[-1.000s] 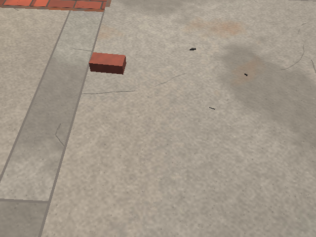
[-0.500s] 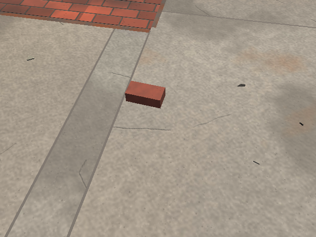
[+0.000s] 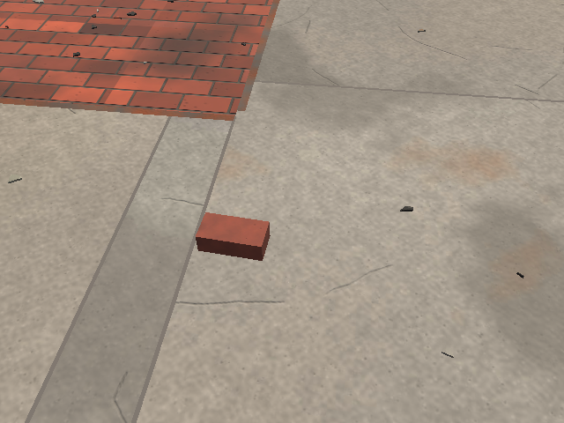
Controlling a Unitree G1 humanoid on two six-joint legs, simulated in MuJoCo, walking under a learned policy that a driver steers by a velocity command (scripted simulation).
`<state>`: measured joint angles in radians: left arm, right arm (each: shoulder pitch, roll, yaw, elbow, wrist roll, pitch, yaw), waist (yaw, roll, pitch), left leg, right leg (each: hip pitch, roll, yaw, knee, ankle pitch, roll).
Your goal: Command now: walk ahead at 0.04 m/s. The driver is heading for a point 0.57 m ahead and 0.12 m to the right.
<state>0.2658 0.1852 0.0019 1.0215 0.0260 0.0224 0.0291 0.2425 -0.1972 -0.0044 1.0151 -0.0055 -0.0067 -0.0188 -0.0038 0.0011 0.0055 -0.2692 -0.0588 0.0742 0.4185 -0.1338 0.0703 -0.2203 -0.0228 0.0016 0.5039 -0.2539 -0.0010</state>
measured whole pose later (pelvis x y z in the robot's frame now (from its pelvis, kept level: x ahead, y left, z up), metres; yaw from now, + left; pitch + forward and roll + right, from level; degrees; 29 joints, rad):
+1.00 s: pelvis +0.07 -0.01 +0.00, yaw +0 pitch +0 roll +0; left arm 0.43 0.15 0.03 1.13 0.02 -0.01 0.04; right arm 0.34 -0.14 -0.02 1.14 -0.03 -0.01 -0.01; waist 0.02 -0.01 -0.02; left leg -0.29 -0.03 0.05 0.65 -0.39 0.07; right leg -0.10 0.02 0.00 0.45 -0.34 -0.05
